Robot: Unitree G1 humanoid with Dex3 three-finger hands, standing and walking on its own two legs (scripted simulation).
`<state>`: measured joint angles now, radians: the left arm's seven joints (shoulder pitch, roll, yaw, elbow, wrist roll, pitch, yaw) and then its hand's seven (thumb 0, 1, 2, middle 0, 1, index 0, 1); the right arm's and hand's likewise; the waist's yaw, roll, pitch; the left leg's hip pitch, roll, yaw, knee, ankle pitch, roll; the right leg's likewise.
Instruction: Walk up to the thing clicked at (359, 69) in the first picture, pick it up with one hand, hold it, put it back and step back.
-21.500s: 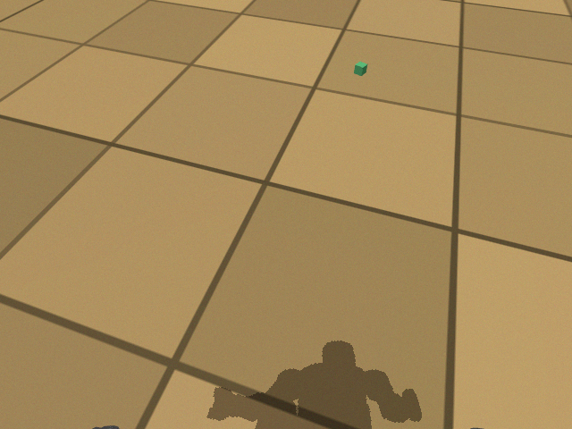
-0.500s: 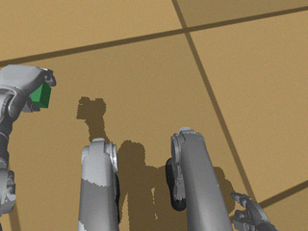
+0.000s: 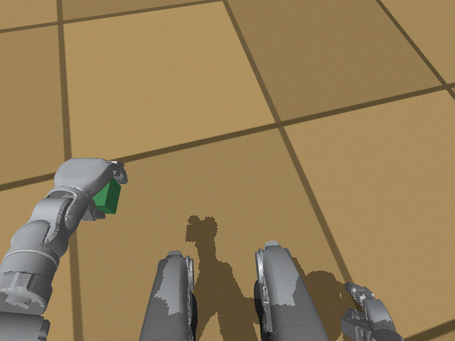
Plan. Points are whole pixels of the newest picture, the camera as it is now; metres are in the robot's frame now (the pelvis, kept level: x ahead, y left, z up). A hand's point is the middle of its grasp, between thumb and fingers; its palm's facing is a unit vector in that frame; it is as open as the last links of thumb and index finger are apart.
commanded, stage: lift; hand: left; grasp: from above
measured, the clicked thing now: (98, 194) +0.38 +0.24 -0.09
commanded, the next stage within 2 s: hold in 0.66 s
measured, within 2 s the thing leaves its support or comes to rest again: neither
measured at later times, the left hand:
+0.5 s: hand (75, 171) +0.37 +0.22 +0.05, palm faces -0.46 -0.01 -0.89, open 9.2 cm
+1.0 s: hand (60, 142) +0.39 +0.22 +0.11, palm faces -0.48 +0.00 -0.88, open 9.2 cm
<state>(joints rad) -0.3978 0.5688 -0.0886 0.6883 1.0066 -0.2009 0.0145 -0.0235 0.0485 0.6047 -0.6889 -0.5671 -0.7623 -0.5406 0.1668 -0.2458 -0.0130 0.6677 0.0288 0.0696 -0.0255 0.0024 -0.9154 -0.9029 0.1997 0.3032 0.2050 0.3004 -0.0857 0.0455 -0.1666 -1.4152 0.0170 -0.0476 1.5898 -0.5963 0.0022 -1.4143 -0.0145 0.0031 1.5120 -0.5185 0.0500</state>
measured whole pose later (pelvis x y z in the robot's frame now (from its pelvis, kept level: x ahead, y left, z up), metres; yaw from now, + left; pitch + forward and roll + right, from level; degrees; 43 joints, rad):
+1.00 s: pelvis +0.07 +0.00 +0.16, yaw -1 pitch +8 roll -1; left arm -0.31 0.46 -0.19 0.74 1.03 -0.18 0.00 -0.03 0.05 0.60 -0.69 -0.61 -0.77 -0.54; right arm 0.23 -0.24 -0.04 0.72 0.04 0.05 -0.06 0.01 -0.91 -0.90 0.20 0.30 0.20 0.30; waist -0.02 0.03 -0.09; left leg -0.54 0.03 0.02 0.79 -0.40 0.00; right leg -0.57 -0.01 0.04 0.74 -0.33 0.04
